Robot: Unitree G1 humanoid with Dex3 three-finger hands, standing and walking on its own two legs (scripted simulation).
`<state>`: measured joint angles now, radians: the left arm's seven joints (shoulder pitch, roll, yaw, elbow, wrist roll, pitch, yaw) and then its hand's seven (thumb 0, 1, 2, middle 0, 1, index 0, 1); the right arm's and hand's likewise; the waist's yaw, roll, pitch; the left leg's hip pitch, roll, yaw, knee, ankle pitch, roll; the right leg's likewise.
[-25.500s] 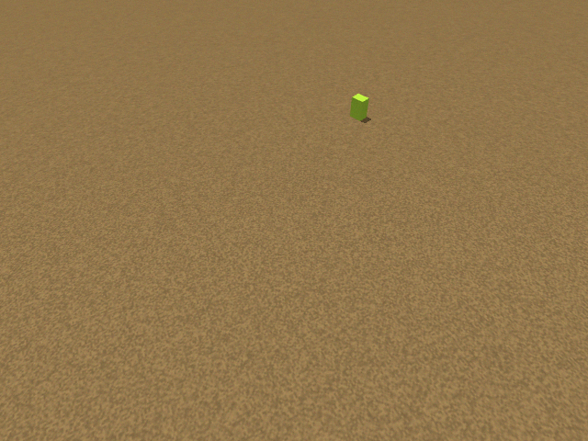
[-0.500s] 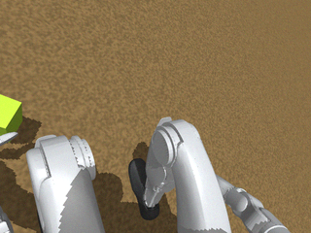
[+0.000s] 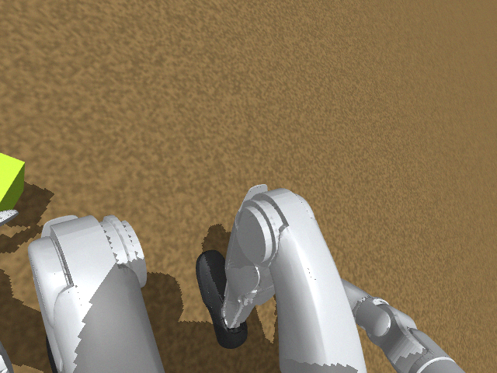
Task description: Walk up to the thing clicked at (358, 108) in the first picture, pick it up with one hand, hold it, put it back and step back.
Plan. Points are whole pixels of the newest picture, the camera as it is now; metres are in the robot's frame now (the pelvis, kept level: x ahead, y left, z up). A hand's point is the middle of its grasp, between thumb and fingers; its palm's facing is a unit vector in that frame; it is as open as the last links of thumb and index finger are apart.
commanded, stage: open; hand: left
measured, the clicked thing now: out of the picture +0.41 +0.27 -0.21
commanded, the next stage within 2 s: withdraw in 0.28 s
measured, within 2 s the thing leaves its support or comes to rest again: neither
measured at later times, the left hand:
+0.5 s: hand out of the picture +0.39 +0.30 -0.17, palm faces +0.51 -0.86 +0.01, open 16.8 cm
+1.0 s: hand out of the picture +0.33 +0.38 -0.08, palm faces +0.47 -0.86 -0.19, open 17.3 cm
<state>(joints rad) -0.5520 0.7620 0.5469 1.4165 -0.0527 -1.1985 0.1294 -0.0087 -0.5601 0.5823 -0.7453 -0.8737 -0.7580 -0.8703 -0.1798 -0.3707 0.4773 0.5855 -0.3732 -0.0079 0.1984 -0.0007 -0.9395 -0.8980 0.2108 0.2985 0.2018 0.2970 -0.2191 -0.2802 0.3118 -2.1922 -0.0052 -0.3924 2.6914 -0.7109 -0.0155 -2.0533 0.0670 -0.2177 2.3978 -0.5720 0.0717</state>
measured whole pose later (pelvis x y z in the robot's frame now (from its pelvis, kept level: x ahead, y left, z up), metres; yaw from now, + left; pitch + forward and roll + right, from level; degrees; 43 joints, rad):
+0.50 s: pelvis +0.00 +0.00 +0.00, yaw +0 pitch +9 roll -19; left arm -0.55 0.77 0.53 1.42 -0.02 -1.19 0.15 -0.01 -0.59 0.12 -0.24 -0.17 -0.23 -0.19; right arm -0.18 -0.36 0.48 0.57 -0.38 0.00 0.21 0.00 -0.93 -0.90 0.21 0.30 0.20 0.30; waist -0.21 -0.29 0.31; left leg -2.19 0.00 -0.39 2.69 -0.70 0.00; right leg -2.04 0.07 -0.22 2.39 -0.57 0.06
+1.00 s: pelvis +0.00 -0.01 +0.04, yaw +4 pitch +20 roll -14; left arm -0.41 0.66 0.51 0.98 -0.01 -0.75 -0.05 -0.01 -0.56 0.08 -0.09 -0.12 -0.11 -0.10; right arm -0.04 -0.30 0.20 0.62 -0.15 0.04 0.14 0.00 -0.91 -0.89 0.21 0.30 0.20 0.30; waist -0.09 -0.14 0.06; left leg -2.22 0.01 -0.24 2.53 -0.68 0.01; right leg -2.10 0.01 -0.12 2.33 -0.61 0.04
